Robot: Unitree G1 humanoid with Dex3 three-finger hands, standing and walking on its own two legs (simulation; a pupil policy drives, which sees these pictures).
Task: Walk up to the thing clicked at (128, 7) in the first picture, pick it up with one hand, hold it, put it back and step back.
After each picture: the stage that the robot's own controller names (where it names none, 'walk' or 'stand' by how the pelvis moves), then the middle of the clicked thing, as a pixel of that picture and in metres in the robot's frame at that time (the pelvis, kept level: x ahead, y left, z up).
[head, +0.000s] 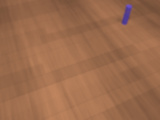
stand; (126, 15) +1.77 -0.55 -0.66
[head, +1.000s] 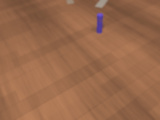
walk; (99, 23) +1.69 -0.08 -0.62
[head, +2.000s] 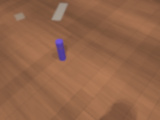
walk; (60, 50) +1.07 +0.28 -0.64
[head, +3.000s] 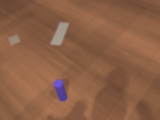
walk; (60, 91) +0.64 +0.24 -0.65
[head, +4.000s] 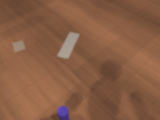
walk; (64, 117) +0.42 +0.16 -0.64
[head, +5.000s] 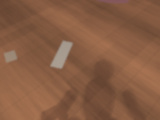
stand; out of the picture +0.36 +0.16 -0.66
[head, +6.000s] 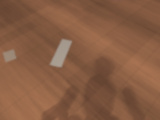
stand; out of the picture +0.36 +0.16 -0.66
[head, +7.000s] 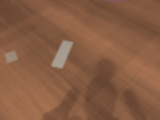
stand; out of the picture +0.36 +0.17 -0.66
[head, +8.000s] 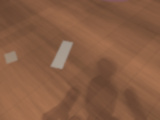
stand; out of the picture +0.35 +0.17 -0.66
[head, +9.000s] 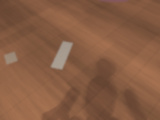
go down; out of the picture +0.35 +0.16 -0.66
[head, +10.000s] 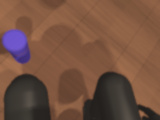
go down; (19, 49) +0.43 +0.21 -0.25
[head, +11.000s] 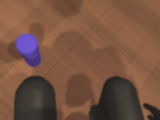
close in; (30, 53) +0.43 +0.20 -0.26
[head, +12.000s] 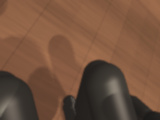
close in; out of the picture +0.41 +0.25 -0.16
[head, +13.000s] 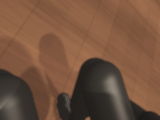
close; out of the picture +0.42 +0.26 -0.16
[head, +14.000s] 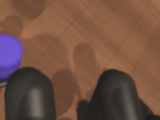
lift; (5, 65) +0.32 +0.24 -0.10
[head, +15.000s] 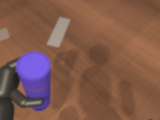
lift; (37, 87) +0.30 +0.15 +0.06
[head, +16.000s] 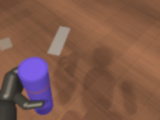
hold; (39, 91) +0.29 +0.15 +0.03
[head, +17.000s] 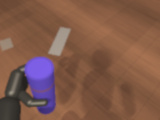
hold; (43, 90) +0.30 +0.14 +0.02
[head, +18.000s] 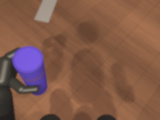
crouch; (34, 75) +0.35 +0.16 -0.03
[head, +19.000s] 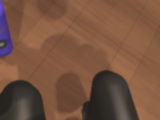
lower; out of the picture +0.46 +0.22 -0.07
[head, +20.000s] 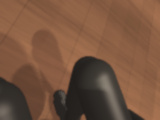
lower; out of the picture +0.43 +0.25 -0.17
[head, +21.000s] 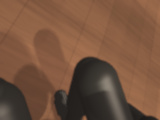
lower; out of the picture +0.43 +0.26 -0.16
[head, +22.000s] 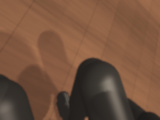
lower; out of the picture +0.41 +0.27 -0.16
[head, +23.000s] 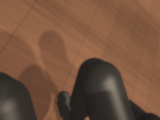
lower; out of the picture +0.41 +0.26 -0.16
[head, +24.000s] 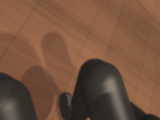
open; out of the picture +0.42 +0.25 -0.16
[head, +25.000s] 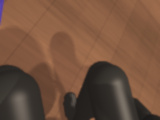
stand; out of the picture +0.55 +0.24 -0.26
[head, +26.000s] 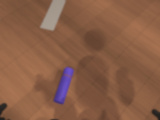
stand; (64, 85) +0.52 +0.10 -0.60
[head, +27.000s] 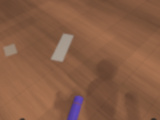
stand; (74, 112) +0.50 +0.06 -0.69
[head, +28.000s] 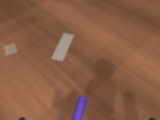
stand; (78, 113) +0.49 +0.03 -0.69
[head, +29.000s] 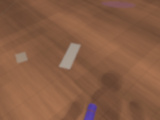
stand; (88, 119) +0.52 -0.02 -0.74
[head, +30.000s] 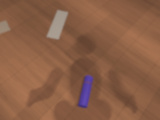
walk; (86, 91) +0.54 -0.08 -0.73
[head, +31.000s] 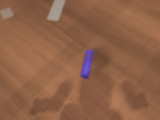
walk; (87, 63) +0.77 -0.01 -0.72
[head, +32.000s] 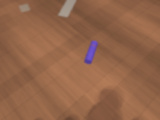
stand; (91, 52) +1.05 -0.05 -0.72
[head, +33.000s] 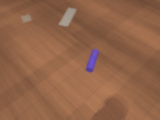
stand; (92, 60) +1.04 -0.08 -0.74
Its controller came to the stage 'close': yes
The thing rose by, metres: 0.67
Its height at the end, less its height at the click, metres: -0.09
